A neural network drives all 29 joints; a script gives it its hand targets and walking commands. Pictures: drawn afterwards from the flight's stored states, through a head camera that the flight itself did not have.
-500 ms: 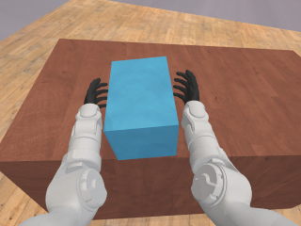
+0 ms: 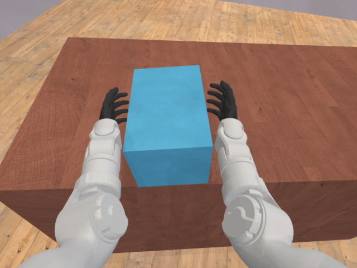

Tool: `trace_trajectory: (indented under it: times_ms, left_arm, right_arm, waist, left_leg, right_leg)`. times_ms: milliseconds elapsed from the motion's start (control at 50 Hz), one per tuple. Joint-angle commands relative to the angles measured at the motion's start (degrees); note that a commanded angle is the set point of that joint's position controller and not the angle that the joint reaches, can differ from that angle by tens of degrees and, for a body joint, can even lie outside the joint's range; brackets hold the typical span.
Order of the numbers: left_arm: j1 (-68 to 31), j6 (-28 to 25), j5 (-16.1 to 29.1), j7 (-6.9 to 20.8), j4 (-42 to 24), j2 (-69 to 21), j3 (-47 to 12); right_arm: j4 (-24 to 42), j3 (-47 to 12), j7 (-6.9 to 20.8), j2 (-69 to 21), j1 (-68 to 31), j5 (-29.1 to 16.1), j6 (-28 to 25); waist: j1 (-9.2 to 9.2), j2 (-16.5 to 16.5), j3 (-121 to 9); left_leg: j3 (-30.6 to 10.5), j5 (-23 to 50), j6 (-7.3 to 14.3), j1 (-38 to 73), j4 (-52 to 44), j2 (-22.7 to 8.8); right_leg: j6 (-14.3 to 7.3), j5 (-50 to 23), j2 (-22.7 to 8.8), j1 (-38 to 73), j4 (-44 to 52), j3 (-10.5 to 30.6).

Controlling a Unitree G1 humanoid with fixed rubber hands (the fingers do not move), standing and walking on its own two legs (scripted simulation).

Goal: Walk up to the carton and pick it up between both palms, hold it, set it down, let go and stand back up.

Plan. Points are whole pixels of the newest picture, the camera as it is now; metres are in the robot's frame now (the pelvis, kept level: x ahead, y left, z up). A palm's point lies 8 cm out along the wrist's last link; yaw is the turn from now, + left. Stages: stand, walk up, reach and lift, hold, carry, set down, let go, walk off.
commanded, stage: set down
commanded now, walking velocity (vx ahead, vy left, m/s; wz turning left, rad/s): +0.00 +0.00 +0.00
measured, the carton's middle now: (169, 124) +0.47 +0.06 +0.04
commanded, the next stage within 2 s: none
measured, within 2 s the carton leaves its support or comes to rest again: rests again in 0.54 s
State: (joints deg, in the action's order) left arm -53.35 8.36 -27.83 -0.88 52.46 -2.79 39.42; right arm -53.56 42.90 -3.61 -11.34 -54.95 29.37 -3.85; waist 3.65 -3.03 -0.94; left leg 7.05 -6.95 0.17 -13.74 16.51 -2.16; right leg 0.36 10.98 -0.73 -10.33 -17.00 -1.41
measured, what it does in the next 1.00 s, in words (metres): stands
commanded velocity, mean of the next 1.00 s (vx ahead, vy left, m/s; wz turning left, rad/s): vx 0.00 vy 0.00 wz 0.00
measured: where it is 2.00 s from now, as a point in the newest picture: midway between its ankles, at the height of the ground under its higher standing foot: outside the picture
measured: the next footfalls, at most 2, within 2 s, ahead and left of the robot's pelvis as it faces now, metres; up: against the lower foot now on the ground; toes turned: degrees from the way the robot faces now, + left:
none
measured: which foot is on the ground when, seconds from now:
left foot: down 0.00-1.00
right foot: down 0.00-1.00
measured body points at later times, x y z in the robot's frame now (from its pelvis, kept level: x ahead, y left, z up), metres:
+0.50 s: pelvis +0.00 +0.00 +0.00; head +0.04 +0.03 +0.45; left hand +0.43 +0.19 +0.10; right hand +0.45 -0.08 +0.12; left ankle +0.01 +0.12 -0.75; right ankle -0.03 -0.12 -0.75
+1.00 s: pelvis +0.00 +0.00 +0.00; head +0.05 +0.03 +0.45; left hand +0.44 +0.18 +0.09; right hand +0.45 -0.09 +0.11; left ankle +0.01 +0.11 -0.75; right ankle -0.03 -0.12 -0.75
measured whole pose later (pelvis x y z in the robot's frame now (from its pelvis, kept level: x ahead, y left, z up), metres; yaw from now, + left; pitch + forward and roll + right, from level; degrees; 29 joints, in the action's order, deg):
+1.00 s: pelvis +0.00 +0.00 +0.00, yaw +0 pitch +5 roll +0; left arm -53.0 3.5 -31.7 2.2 48.1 -6.3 42.3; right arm -46.4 41.5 -1.1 -11.9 -50.7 29.9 -3.3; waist 3.6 -3.7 1.7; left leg 8.5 -6.4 0.7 -13.5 15.3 -2.0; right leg 0.6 10.9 -1.3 -10.7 -16.8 -2.1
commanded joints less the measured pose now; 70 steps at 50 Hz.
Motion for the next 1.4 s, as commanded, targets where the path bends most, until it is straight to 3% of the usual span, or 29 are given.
trace_trajectory:
  times_ms: [0,140,340,560,780,1120,1380]
  left_arm:
    - [-37.5,-5.1,0.9,5.8,-3.1,-18.4,-11.5]
    - [-36.0,-4.8,-0.6,6.0,-2.9,-18.0,-10.1]
    - [-32.8,-3.8,-3.1,5.8,-4.3,-19.0,-8.5]
    - [-28.6,-4.2,-3.8,6.1,-4.4,-19.1,-7.8]
    - [-25.7,-5.6,-3.4,6.7,-3.1,-17.5,-7.5]
    - [-21.9,-4.9,-5.6,6.8,-3.6,-18.8,-6.4]
    - [-18.9,-4.6,-6.7,7.3,-4.6,-19.3,-5.7]
  right_arm:
    - [-4.0,-15.4,8.1,-26.6,-27.0,1.2,-0.7]
    - [-3.3,-14.6,8.4,-26.1,-25.7,1.7,-0.2]
    - [-3.0,-12.0,8.9,-24.4,-23.4,3.1,-0.1]
    - [-0.7,-13.4,8.9,-24.7,-21.9,3.1,-0.8]
    - [2.1,-17.4,8.5,-25.7,-20.7,1.5,-1.0]
    - [1.9,-15.3,9.1,-24.4,-17.2,2.3,-0.2]
    - [2.2,-14.6,9.2,-24.0,-14.5,2.8,0.5]
  waist:
    - [1.46,2.7,-32.2]
    - [1.67,2.4,-29.5]
    - [1.62,3.7,-27.3]
    - [2.59,2.8,-26.1]
    - [3.54,0.2,-25.3]
    - [3.62,1.8,-22.7]
    - [3.3,1.7,-20.0]
  left_leg:
    - [4.5,26.2,0.1,16.6,3.8,2.4]
    - [4.5,23.2,0.6,15.8,2.6,2.4]
    - [4.3,27.9,0.2,21.7,3.9,2.0]
    - [4.7,29.4,1.2,19.3,4.2,2.2]
    - [5.0,22.1,3.2,9.3,1.6,2.8]
    - [4.4,25.5,3.0,14.1,2.6,2.4]
    - [4.1,26.1,3.5,14.8,2.8,2.6]
  right_leg:
    - [4.6,-19.7,2.0,8.1,-1.2,-4.3]
    - [4.5,-16.1,1.9,8.1,-0.4,-4.4]
    - [3.7,-9.9,2.8,1.5,1.9,-5.4]
    - [3.9,-12.6,2.4,3.0,1.2,-5.2]
    - [5.0,-18.9,1.0,12.0,-1.4,-3.6]
    - [3.6,-10.6,1.9,4.4,1.2,-4.3]
    - [3.5,-9.0,2.1,2.7,1.8,-4.4]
